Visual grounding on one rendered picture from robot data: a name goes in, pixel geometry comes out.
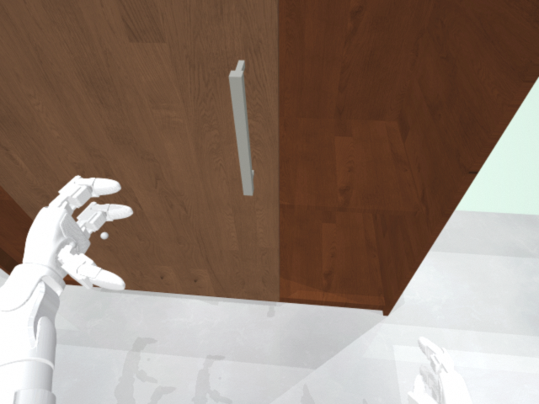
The robot right hand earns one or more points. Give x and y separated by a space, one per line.
448 387

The wardrobe door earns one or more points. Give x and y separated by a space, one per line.
138 91
14 227

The handle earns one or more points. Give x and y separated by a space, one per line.
239 107

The robot left forearm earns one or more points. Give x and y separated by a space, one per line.
29 301

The robot left hand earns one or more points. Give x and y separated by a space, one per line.
54 228

